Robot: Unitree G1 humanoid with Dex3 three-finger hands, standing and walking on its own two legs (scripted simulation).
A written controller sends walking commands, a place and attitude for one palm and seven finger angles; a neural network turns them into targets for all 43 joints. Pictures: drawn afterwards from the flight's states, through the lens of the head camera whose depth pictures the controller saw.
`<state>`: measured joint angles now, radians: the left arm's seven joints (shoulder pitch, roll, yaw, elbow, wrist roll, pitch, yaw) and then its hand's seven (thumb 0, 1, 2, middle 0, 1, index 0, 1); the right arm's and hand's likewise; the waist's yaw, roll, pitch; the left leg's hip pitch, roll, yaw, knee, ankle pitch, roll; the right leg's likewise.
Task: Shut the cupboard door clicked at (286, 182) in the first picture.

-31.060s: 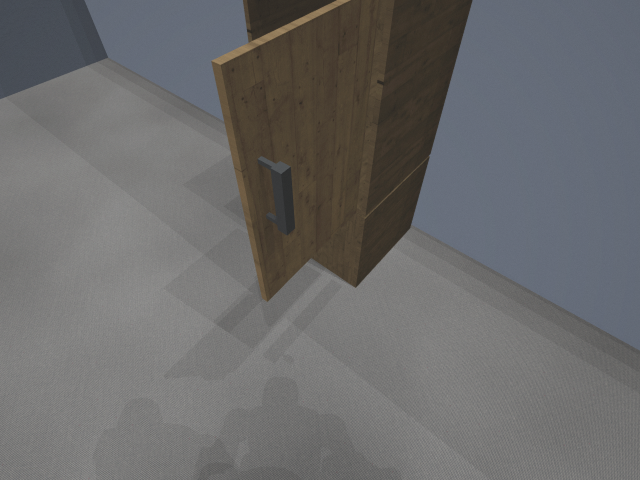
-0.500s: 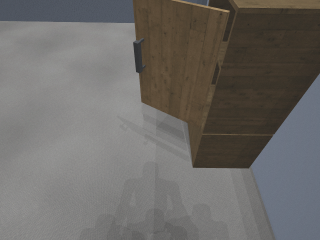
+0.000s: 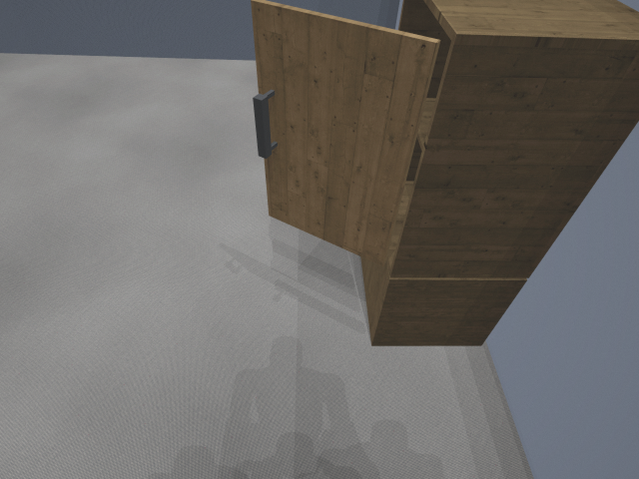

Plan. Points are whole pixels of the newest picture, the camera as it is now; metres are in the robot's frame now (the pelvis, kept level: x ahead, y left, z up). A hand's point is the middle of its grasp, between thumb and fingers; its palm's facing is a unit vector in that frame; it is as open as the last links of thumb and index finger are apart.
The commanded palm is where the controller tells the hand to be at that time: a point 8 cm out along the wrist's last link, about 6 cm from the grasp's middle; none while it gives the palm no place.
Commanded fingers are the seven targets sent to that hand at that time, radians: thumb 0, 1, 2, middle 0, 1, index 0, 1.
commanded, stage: look to check the result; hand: left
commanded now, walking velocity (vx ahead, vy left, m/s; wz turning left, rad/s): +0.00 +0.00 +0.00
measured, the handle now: (267, 124) +0.87 +0.16 -0.01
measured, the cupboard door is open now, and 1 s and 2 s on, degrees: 59 59 59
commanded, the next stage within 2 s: walk to a spot facing it in 0.56 s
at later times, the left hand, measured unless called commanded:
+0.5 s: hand out of the picture -0.02 +0.15 -0.18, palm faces +0.02 -0.99 -0.16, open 7.4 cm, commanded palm none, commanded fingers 0.00 0.90 0.90 -0.20 -0.30 -0.20 -0.30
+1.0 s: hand out of the picture +0.01 +0.18 -0.19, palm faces +0.16 -0.97 -0.20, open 7.4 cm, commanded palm none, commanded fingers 0.00 0.90 0.90 -0.20 -0.30 -0.20 -0.30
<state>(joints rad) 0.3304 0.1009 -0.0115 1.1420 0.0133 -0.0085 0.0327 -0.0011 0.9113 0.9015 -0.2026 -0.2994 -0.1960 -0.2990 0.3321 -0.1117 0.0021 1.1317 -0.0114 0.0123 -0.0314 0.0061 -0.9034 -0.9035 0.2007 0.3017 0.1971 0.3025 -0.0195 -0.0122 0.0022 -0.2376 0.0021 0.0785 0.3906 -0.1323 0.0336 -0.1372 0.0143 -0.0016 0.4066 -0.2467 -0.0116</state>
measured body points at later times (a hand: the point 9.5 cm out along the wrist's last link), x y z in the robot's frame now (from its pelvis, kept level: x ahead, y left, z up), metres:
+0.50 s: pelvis +0.01 +0.00 +0.00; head +0.02 +0.00 +0.45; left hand -0.02 +0.21 -0.16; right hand -0.01 -0.22 -0.16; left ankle +0.05 +0.10 -0.74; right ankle -0.02 -0.11 -0.74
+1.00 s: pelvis +0.02 +0.00 -0.02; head +0.05 +0.01 +0.43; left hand +0.01 +0.23 -0.18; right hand +0.03 -0.24 -0.17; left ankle +0.03 +0.09 -0.73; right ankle -0.02 -0.11 -0.74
